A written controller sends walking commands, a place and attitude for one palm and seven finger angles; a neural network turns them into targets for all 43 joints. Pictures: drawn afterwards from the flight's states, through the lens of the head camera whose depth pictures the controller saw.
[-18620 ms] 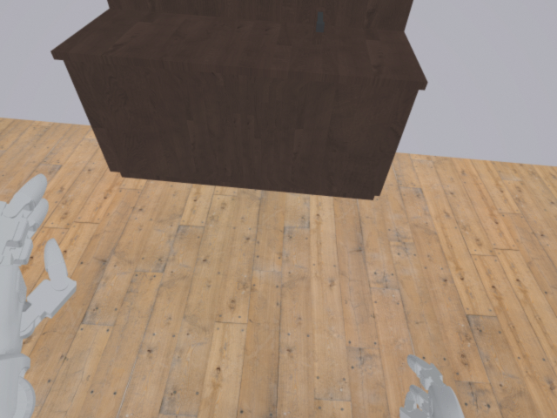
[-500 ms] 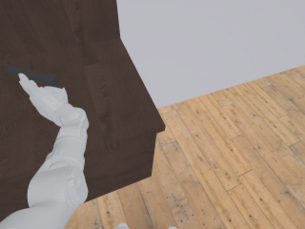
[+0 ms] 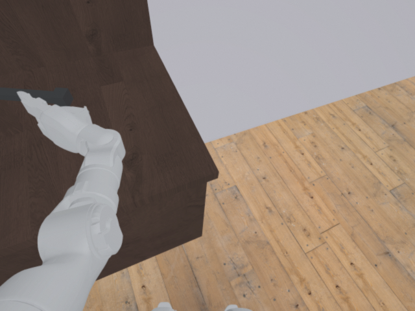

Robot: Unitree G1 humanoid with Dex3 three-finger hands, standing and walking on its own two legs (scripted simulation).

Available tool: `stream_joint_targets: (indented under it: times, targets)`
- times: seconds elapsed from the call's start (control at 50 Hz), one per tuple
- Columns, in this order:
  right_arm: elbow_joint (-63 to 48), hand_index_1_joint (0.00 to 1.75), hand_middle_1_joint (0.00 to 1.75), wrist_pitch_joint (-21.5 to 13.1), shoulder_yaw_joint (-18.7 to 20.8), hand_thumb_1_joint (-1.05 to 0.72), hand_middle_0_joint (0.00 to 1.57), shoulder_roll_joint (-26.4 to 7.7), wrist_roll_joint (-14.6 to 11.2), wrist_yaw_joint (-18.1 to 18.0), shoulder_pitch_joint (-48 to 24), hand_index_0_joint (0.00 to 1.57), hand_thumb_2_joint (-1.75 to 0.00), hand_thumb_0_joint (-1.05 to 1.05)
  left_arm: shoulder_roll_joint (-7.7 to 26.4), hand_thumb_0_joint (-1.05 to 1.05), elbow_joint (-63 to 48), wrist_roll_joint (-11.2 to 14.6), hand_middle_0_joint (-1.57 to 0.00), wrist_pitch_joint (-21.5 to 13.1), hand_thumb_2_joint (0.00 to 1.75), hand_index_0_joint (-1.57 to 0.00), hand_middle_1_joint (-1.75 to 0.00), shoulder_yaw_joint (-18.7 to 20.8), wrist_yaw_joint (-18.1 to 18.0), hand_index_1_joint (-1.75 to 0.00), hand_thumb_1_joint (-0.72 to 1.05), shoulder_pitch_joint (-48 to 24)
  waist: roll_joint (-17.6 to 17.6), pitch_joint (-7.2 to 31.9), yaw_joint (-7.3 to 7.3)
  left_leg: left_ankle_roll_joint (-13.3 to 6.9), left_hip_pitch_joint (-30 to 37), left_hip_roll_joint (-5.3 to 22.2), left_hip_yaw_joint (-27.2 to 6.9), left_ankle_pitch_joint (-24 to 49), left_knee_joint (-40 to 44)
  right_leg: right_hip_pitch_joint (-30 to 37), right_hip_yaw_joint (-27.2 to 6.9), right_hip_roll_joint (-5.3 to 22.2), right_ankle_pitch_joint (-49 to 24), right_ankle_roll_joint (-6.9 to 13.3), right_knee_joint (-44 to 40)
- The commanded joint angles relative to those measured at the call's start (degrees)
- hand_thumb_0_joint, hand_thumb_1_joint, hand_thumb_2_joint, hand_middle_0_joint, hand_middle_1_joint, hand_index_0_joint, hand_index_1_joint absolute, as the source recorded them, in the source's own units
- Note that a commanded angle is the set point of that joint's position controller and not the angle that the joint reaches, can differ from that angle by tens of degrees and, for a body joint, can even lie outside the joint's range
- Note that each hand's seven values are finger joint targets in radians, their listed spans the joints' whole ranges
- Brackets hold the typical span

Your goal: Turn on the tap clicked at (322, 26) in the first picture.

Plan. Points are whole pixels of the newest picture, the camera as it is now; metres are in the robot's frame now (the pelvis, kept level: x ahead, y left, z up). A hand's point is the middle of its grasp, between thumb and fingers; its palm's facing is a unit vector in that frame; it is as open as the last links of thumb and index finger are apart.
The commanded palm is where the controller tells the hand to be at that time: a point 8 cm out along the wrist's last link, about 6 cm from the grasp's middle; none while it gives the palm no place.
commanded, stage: push the lever round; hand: left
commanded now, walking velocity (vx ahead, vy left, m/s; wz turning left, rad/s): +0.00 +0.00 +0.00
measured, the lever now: (62, 98) +0.52 +0.26 +0.10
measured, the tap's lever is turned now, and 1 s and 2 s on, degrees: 64 74 74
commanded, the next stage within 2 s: lift the hand up off the lever in 0.38 s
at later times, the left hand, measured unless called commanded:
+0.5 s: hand (88, 103) +0.52 +0.21 +0.09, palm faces +0.83 -0.55 -0.14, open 8.1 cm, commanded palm +0.46 +0.22 +0.09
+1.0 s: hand (79, 97) +0.52 +0.22 +0.10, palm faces +0.81 -0.57 -0.11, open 7.8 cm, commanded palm +0.46 +0.22 +0.11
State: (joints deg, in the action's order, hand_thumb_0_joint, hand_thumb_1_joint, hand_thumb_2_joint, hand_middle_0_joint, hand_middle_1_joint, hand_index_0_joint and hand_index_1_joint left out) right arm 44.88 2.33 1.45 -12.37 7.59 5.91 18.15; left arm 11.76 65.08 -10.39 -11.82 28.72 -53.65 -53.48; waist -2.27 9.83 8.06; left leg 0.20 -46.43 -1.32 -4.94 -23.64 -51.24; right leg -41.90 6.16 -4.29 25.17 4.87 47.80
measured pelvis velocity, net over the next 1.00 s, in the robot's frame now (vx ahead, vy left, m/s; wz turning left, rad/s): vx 0.01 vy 0.01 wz -0.02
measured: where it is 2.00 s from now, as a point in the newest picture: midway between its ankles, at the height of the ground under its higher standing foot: outside the picture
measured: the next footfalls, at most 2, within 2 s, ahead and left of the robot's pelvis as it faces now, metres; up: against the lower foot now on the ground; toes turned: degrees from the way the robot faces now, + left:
none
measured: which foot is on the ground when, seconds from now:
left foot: down 0.00-1.00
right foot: down 0.00-1.00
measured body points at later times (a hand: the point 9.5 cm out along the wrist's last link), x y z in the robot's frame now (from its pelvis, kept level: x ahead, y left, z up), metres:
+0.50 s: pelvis +0.00 -0.01 +0.00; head +0.09 +0.00 +0.44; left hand +0.47 +0.23 +0.10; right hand -0.01 -0.26 -0.13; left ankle +0.00 +0.12 -0.69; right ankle -0.03 -0.07 -0.69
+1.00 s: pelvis +0.01 +0.01 +0.01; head +0.09 +0.02 +0.45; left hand +0.47 +0.25 +0.11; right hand -0.01 -0.24 -0.12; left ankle +0.00 +0.12 -0.69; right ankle -0.03 -0.07 -0.69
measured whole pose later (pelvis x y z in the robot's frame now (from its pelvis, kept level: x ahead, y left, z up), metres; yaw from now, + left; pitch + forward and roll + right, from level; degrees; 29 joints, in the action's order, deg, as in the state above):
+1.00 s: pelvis +0.01 +0.01 +0.01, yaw -1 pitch +19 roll -2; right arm 44.9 1.1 1.5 -12.9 7.7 7.3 22.3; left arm 14.7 64.7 -9.9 -9.4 30.0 -50.5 -54.7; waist -2.5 9.8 9.2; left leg -0.3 -44.0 -0.7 -4.4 -23.6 -49.1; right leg -39.0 5.4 -4.9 24.0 4.3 44.2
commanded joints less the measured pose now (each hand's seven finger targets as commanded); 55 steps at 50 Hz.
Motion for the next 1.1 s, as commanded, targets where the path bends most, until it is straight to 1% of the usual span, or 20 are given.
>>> stream_joint_targets:
  times: [0.0, 0.18, 0.2, 0.24, 0.38, 0.4, 0.46, 0.52, 0.54, 0.56, 0.62, 0.68, 0.72, 0.74, 0.78, 0.92, 0.96, 1.04, 1.06, 1.08]
  targets:
    - [-3.17, 0.30, 0.30, -0.98, 2.95, -0.90, 0.20, -9.25, -0.17, -0.77, 6.89, 0.20, -0.90, 0.00, 11.58, 0.00, -9.04, -2.49, -0.15, -1.87, 0.90, -0.15, -0.15, -1.85, 0.67, -0.15, 0.90, -27.33, 0.48, 21.72, 2.35, -1.95, 13.28, 0.55, 1.16, 21.04, 2.61, 11.60, -4.06, 3.42, -27.26, -5.14, -6.44]
    - [-3.13, 0.30, 0.30, -1.22, 2.95, -0.90, 0.20, -9.35, 0.04, -0.39, 8.60, 0.20, -0.90, 0.00, 13.37, 0.00, -10.04, -3.58, -0.15, -1.93, 0.90, -0.15, -0.15, -1.23, 0.85, -0.15, 0.90, -28.80, -2.84, 22.50, 2.55, -1.93, 14.26, 0.78, 1.36, 22.65, 2.32, 11.45, -4.18, 3.41, -29.10, -5.14, -6.12]
    - [-3.25, 0.30, 0.30, -1.36, 3.01, -0.90, 0.20, -9.26, 0.09, -0.31, 8.65, 0.20, -0.90, 0.00, 12.53, 0.00, -10.06, -3.48, -0.15, -1.97, 0.90, -0.15, -0.15, -1.83, 0.90, -0.15, 0.90, -28.66, -2.06, 22.46, 2.75, -2.02, 14.29, 0.79, 1.41, 22.52, 2.26, 11.39, -4.07, 3.27, -29.12, -5.22, -6.28]
    - [-3.29, 0.30, 0.30, -1.50, 2.97, -0.90, 0.20, -9.51, 0.09, -0.39, 8.88, 0.20, -0.90, 0.00, 14.77, 0.00, -9.32, -3.45, -0.15, -1.81, 0.90, -0.15, -0.15, -0.04, 0.76, -0.15, 0.90, -28.47, -0.48, 22.72, 2.66, -2.28, 12.54, 0.64, 1.52, 21.17, 2.10, 12.63, -4.53, 3.54, -30.13, -5.64, -6.48]
    - [-2.63, 0.30, 0.30, -1.98, 2.88, -0.90, 0.20, -9.71, 0.29, -0.35, 9.70, 0.20, -0.90, 0.00, 15.22, 0.00, -9.18, -3.99, -0.15, -2.08, 0.90, -0.15, -0.15, -1.13, 1.00, -0.15, 0.90, -33.09, -3.42, 22.91, 3.93, -2.35, 12.94, 0.72, 1.44, 20.39, 1.84, 10.34, -4.71, 3.37, -27.79, -5.46, -6.43]
    - [-2.71, 0.30, 0.30, -1.97, 2.94, -0.90, 0.20, -9.79, 0.34, -0.33, 10.19, 0.20, -0.90, 0.00, 17.62, 0.00, -8.74, -4.17, -0.15, -2.17, 0.90, -0.15, -0.15, 1.02, 0.84, -0.15, 0.90, -31.76, -2.95, 23.70, 3.05, -2.32, 12.68, 0.76, 1.36, 20.41, 1.89, 11.28, -4.61, 3.40, -28.04, -5.41, -6.34]
    - [-2.42, 0.30, 0.30, -2.03, 2.83, -0.90, 0.20, -9.96, 0.45, -0.29, 10.58, 0.20, -0.90, 0.00, 17.49, 0.00, -7.13, -4.39, -0.15, -1.79, 0.90, -0.15, -0.15, 0.65, 1.06, -0.15, 0.90, -32.21, -3.14, 22.72, 3.69, -2.35, 12.17, 0.86, 1.33, 20.59, 1.76, 10.56, -4.63, 3.32, -28.24, -5.40, -6.31]
    - [-3.27, 0.30, 0.30, -2.01, 2.82, -0.90, 0.20, -9.77, 0.21, 0.00, 10.60, 0.20, -0.90, 0.00, 16.07, 0.00, -8.81, -3.77, -0.15, -1.82, 0.90, -0.15, -0.15, -0.44, 1.50, -0.15, 0.90, -31.17, -4.11, 24.62, 2.94, -2.14, 13.91, 0.90, 1.51, 21.71, 2.20, 11.68, -4.47, 3.04, -28.77, -5.30, -6.49]
    - [-3.23, 0.30, 0.30, -2.15, 2.80, -0.90, 0.20, -9.78, 0.24, 0.06, 10.68, 0.20, -0.90, 0.00, 15.92, 0.00, -8.10, -3.43, -0.15, -1.60, 0.90, -0.15, -0.15, -0.14, 1.51, -0.15, 0.90, -30.73, -2.56, 24.65, 3.13, -2.32, 13.43, 0.87, 1.61, 21.10, 2.07, 11.88, -4.43, 2.92, -28.69, -5.50, -6.77]
    - [-2.96, 0.30, 0.30, -2.04, 2.84, -0.90, 0.20, -10.00, 0.24, 0.06, 11.07, 0.20, -0.90, 0.00, 17.40, 0.00, -7.37, -3.27, -0.15, -1.43, 0.90, -0.15, -0.15, 1.19, 1.63, -0.15, 0.90, -30.08, -3.32, 24.14, 2.78, -2.25, 13.31, 0.92, 1.42, 21.48, 2.30, 12.18, -4.42, 3.01, -28.78, -5.35, -6.69]
    - [-3.26, 0.30, 0.30, -2.11, 2.70, -0.90, 0.20, -9.92, 0.07, 0.10, 10.89, 0.20, -0.90, 0.00, 16.61, 0.00, -8.01, -2.84, -0.15, -1.31, 0.90, -0.15, -0.15, 0.39, 1.79, -0.15, 0.90, -30.64, -3.11, 23.53, 2.92, -2.31, 13.48, 0.89, 1.55, 20.41, 3.00, 12.15, -4.39, 2.78, -27.06, -5.34, -7.29]
    - [-3.34, 0.30, 0.30, -2.10, 2.68, -0.90, 0.20, -10.15, 0.00, 0.04, 11.09, 0.20, -0.90, 0.00, 19.48, 0.00, -9.26, -2.96, -0.15, -1.15, 0.90, -0.15, -0.15, 2.53, 1.58, -0.15, 0.90, -30.67, -3.00, 23.07, 2.52, -2.45, 12.89, 0.87, 1.63, 20.33, 3.45, 13.45, -4.58, 2.89, -27.78, -5.41, -7.40]
    - [-3.32, 0.30, 0.30, -2.14, 2.75, -0.90, 0.20, -10.02, -0.07, 0.00, 11.29, 0.20, -0.90, 0.00, 19.43, 0.00, -9.12, -3.24, -0.15, -1.12, 0.90, -0.15, -0.15, 2.36, 1.65, -0.15, 0.90, -30.38, -1.89, 22.60, 2.48, -2.43, 12.77, 0.94, 1.56, 20.62, 3.61, 13.95, -4.41, 2.85, -28.34, -5.40, -7.49]
    - [-3.31, 0.30, 0.30, -2.16, 2.71, -0.90, 0.20, -9.96, 0.01, 0.13, 10.95, 0.20, -0.90, 0.00, 17.35, 0.00, -9.39, -3.37, -0.15, -1.00, 0.90, -0.15, -0.15, 0.51, 1.84, -0.15, 0.90, -30.77, -3.36, 21.94, 2.81, -2.29, 13.78, 0.99, 1.65, 21.10, 3.82, 12.77, -4.20, 2.66, -27.58, -5.22, -7.55]
    - [-3.03, 0.30, 0.30, -2.25, 3.00, -0.90, 0.20, -10.04, 0.13, 0.41, 11.43, 0.20, -0.90, 0.00, 16.98, 0.00, -10.72, -3.48, -0.15, -1.20, 0.90, -0.15, -0.15, 0.46, 2.01, -0.15, 0.90, -30.35, -4.42, 23.17, 2.39, -1.97, 17.13, 1.31, 1.25, 24.24, 3.70, 11.61, -3.54, 2.22, -27.45, -4.79, -7.32]
    - [-2.73, 0.30, 0.30, -2.01, 3.24, -0.90, 0.20, -10.05, -0.12, 0.77, 10.85, 0.20, -0.90, 0.00, 11.93, 0.00, -11.68, -1.39, -0.15, -0.48, 0.90, -0.15, -0.15, -2.49, 2.75, -0.15, 0.90, -28.58, -3.85, 22.04, 2.31, -1.03, 20.84, 1.51, 0.42, 27.67, 4.68, 11.02, -2.69, 1.57, -26.58, -4.31, -8.16]
    - [-2.36, 0.30, 0.30, -1.88, 3.42, -0.90, 0.20, -10.01, -0.07, 0.75, 10.83, 0.20, -0.90, 0.00, 11.63, 0.00, -13.27, -0.87, -0.15, -0.47, 0.90, -0.15, -0.15, -2.18, 2.71, -0.15, 0.90, -28.77, -5.30, 22.38, 2.01, -0.56, 22.42, 1.61, 0.06, 29.63, 4.64, 10.80, -2.63, 1.62, -27.11, -4.14, -8.04]
    - [-2.57, 0.30, 0.30, -1.55, 3.34, -0.90, 0.20, -9.84, -0.03, 0.75, 10.01, 0.20, -0.90, 0.00, 12.33, 0.00, -13.45, -1.10, -0.15, 0.24, 0.90, -0.15, -0.15, -1.35, 2.21, -0.15, 0.90, -27.60, -3.15, 21.35, 1.62, -0.84, 20.66, 1.24, 0.83, 28.85, 4.90, 12.66, -2.79, 1.74, -28.35, -4.39, -8.22]
    - [-2.28, 0.30, 0.30, -1.40, 3.36, -0.90, 0.20, -10.08, 0.00, 0.56, 9.95, 0.20, -0.90, 0.00, 14.18, 0.00, -13.64, -1.54, -0.15, 0.31, 0.90, -0.15, -0.15, -0.05, 2.01, -0.15, 0.90, -27.98, -3.86, 20.87, 1.41, -0.56, 20.73, 1.42, 0.38, 29.00, 5.23, 12.59, -2.73, 1.90, -27.74, -4.13, -7.99]
    - [-2.56, 0.30, 0.30, -1.41, 3.24, -0.90, 0.20, -9.79, 0.01, 0.65, 9.78, 0.20, -0.90, 0.00, 12.72, 0.00, -14.59, -1.76, -0.15, 0.34, 0.90, -0.15, -0.15, -1.38, 2.01, -0.15, 0.90, -28.56, -4.61, 21.06, 1.39, -0.43, 21.37, 1.37, 0.48, 29.76, 5.42, 12.16, -2.55, 1.80, -27.62, -4.10, -7.83]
